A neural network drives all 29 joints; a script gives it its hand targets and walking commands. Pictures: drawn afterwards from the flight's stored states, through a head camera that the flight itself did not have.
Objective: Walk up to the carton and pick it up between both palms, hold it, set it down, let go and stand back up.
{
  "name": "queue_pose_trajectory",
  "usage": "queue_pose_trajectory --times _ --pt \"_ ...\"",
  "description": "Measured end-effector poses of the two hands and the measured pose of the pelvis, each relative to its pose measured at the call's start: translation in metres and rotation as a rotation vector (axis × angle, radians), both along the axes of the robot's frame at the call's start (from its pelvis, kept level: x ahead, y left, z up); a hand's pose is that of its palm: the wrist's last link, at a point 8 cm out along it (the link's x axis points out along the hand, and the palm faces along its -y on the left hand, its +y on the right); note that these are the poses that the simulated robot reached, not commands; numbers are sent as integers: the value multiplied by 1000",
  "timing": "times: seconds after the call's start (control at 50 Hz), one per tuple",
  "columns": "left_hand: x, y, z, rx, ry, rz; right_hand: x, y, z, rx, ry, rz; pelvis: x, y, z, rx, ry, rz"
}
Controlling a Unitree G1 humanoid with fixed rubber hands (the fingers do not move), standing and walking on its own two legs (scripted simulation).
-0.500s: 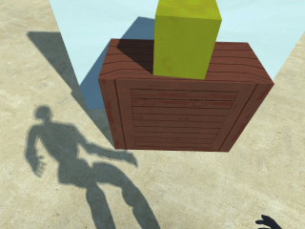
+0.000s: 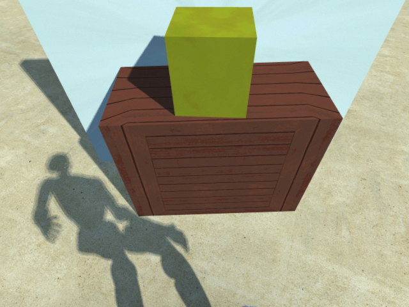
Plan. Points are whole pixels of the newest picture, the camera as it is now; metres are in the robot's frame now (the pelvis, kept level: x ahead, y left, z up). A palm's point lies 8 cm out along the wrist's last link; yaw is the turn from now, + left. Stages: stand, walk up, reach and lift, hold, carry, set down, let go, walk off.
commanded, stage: walk up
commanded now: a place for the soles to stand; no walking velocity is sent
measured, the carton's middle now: (211, 63) +0.85 -0.02 +0.04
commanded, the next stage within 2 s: none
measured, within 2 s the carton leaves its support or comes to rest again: neither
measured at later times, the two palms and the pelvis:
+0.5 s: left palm (57, 286) +0.20 +0.33 -0.10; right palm (358, 273) +0.21 -0.29 -0.07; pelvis +0.13 +0.02 +0.00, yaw -1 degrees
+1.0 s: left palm (95, 234) +0.30 +0.27 -0.08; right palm (364, 224) +0.32 -0.36 -0.08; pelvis +0.24 -0.04 +0.01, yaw -3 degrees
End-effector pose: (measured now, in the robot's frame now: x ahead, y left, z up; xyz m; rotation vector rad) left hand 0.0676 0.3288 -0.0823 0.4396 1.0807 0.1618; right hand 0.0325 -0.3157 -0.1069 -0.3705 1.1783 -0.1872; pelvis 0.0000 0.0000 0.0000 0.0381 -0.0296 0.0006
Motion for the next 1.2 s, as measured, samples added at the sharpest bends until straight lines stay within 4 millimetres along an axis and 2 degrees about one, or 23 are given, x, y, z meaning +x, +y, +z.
queue_pose_trajectory --times 0.1,0.2,0.3,0.4,0.46,0.6,0.7,0.78,0.86,0.92,0.98,1.1,1.2 --pt "22 -24 9 -25 -10 11 62 -8 13 19 -101 30 24 -11 11 13 -7 0" --pt "51 -34 11 -49 -27 8 107 -9 25 20 -160 43 49 -13 17 7 -17 -6" --pt "77 -28 5 -68 -27 5 144 -2 34 3 -196 54 74 -5 16 -11 -18 -9" --pt "105 -9 -12 -87 -13 3 181 16 39 -24 -230 77 103 13 8 -40 -6 -10" --pt "123 0 -22 -94 -14 -4 181 23 36 -43 -224 64 119 21 2 -30 -23 -15" --pt "156 7 -17 -85 4 -20 153 14 42 -73 -107 6 148 19 9 -31 -32 -29" --pt "177 0 -11 -67 18 -32 159 2 38 -62 -73 -10 168 6 10 -20 -28 -35" --pt "193 -16 -7 -42 40 -39 184 -16 30 -42 -76 -7 184 -13 9 1 -5 -40" --pt "205 -38 -8 -31 49 -34 222 -36 21 -25 -100 -2 203 -35 4 5 -2 -43" --pt "214 -51 -3 -39 54 -21 254 -42 26 -16 -129 11 218 -42 9 11 3 -43" --pt "231 -59 2 -47 41 -18 277 -43 29 -5 -146 16 234 -44 14 13 2 -44" --pt "268 -55 0 -56 37 -21 310 -39 30 -9 -137 13 270 -40 14 4 0 -45" --pt "299 -41 -16 -80 50 -22 340 -24 30 -35 -141 23 302 -23 6 -23 13 -46"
